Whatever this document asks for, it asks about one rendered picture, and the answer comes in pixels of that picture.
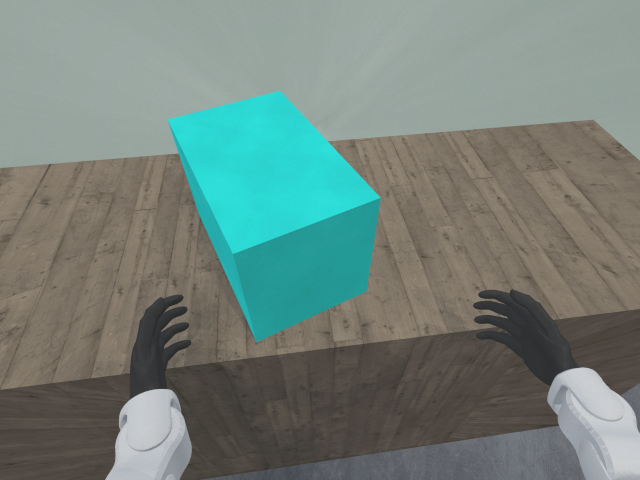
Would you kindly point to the robot left hand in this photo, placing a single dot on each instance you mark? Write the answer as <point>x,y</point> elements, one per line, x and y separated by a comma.
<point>149,359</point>

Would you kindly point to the pedestal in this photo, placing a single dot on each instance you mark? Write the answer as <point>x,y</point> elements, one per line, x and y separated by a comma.
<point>550,210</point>

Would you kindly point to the robot right forearm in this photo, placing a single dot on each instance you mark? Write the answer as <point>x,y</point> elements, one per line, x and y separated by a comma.
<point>599,423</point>

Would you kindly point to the robot right hand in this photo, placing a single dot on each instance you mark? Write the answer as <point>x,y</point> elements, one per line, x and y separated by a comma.
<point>534,335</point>

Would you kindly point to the carton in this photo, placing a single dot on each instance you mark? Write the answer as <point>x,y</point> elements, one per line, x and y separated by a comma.
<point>292,223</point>

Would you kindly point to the robot left forearm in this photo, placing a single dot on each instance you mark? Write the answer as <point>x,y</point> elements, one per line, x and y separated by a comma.
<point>153,442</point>

